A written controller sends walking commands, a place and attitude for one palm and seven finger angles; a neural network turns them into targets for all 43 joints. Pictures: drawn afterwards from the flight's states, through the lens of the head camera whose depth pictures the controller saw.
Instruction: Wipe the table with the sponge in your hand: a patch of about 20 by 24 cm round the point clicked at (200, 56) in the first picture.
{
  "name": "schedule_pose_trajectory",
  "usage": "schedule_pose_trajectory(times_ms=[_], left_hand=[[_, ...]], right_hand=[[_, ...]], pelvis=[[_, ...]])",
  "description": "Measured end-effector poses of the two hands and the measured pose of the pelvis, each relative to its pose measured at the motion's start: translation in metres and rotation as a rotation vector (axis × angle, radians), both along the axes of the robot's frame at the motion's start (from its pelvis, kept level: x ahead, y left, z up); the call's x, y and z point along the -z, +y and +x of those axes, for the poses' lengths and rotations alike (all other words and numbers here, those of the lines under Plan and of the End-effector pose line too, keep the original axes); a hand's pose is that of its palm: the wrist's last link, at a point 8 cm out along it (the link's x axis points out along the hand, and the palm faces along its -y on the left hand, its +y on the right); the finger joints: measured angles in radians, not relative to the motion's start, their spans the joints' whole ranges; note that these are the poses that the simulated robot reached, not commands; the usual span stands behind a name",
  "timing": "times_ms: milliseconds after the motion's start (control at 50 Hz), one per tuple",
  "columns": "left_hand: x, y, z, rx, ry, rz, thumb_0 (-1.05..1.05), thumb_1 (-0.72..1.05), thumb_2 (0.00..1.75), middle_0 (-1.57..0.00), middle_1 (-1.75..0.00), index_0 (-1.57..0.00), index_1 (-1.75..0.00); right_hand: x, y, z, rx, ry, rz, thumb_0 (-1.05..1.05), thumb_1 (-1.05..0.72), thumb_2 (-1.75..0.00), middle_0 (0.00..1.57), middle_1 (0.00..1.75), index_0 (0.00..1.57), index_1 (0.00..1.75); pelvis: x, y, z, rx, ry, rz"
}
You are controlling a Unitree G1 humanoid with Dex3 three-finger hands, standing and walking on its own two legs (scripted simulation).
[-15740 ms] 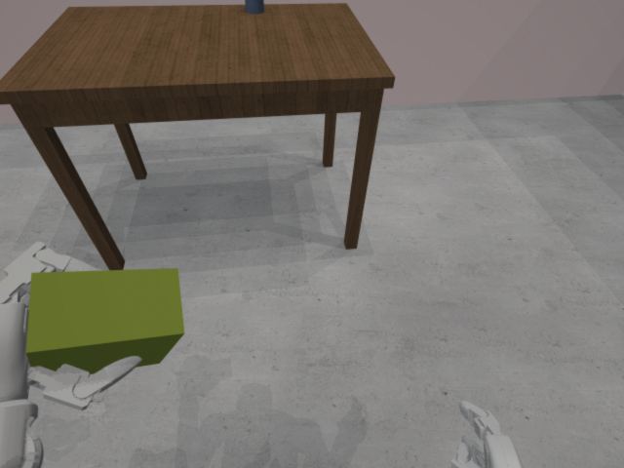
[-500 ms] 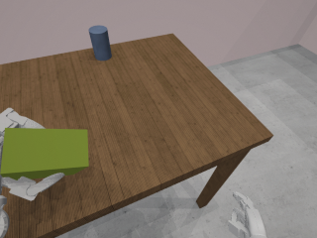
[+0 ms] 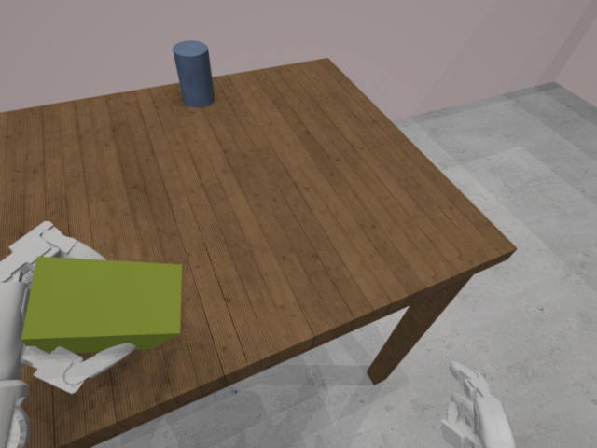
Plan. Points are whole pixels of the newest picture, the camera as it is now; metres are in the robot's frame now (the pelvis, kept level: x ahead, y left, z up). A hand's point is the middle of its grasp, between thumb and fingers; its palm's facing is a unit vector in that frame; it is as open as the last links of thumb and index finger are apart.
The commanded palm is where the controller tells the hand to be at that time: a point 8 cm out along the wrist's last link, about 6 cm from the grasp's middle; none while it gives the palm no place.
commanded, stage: come to a stop and stand still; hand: left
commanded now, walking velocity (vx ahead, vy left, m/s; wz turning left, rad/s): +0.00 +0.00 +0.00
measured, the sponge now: (126, 310) +0.23 +0.20 +0.13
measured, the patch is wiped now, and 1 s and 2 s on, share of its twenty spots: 0.00 0.00 0.00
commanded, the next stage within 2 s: look again from close up in 0.54 s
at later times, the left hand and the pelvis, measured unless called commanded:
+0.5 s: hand (21, 291) +0.23 +0.29 +0.15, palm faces +0.36 -0.85 -0.39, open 10.6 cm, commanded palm +0.16 +0.32 +0.18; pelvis +0.01 +0.04 +0.00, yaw +0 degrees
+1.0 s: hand (35, 291) +0.23 +0.28 +0.15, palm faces +0.36 -0.85 -0.39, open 10.6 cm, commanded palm +0.17 +0.31 +0.18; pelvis +0.01 +0.03 +0.00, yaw +0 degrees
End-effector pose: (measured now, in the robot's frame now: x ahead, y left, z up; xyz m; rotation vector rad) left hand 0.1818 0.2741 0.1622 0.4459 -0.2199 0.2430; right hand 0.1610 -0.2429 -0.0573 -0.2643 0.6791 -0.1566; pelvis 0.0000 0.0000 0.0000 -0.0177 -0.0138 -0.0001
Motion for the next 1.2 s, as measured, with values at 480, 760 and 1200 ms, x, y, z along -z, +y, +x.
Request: schedule_pose_trajectory(times_ms=[480,760,1200], left_hand=[[-0.005,0.053,0.005,-0.077,-0.042,0.007,-0.01,-0.54,1.01,-0.66,-1.37,-0.68,-1.37],[-0.003,0.051,0.006,-0.089,-0.026,-0.007,-0.01,-0.54,1.01,-0.66,-1.37,-0.68,-1.37],[-0.001,0.040,0.014,-0.083,0.003,-0.016,-0.01,-0.54,1.01,-0.66,-1.37,-0.68,-1.37]], right_hand=[[-0.003,0.080,0.026,-0.120,-0.027,0.063,0.01,-0.90,-0.90,0.21,0.30,0.21,0.30],[0.000,0.062,0.019,-0.078,0.012,0.030,0.01,-0.90,-0.90,0.21,0.30,0.21,0.30],[0.003,0.047,0.019,-0.035,0.027,0.039,0.01,-0.90,-0.90,0.21,0.30,0.21,0.30]], pelvis=[[-0.003,0.035,0.005,-0.008,0.003,-0.012],[-0.003,0.036,0.007,-0.012,0.001,-0.013],[-0.004,0.025,0.013,-0.002,0.000,-0.008]])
